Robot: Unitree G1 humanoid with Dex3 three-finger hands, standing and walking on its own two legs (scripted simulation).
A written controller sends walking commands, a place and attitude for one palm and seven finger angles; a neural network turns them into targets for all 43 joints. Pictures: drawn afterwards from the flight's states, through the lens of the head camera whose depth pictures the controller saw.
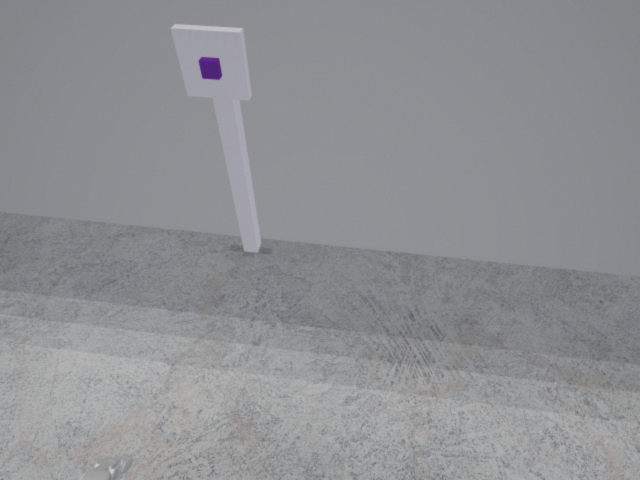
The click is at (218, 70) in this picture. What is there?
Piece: button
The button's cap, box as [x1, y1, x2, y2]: [199, 57, 221, 79]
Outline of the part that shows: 201,57 199,60 202,78 219,79 221,76 218,58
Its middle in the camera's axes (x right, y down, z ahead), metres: -0.29 -0.45 +1.02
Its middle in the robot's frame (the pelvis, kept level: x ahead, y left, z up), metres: +1.06 +0.35 +0.03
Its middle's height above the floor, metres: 0.80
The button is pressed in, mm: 0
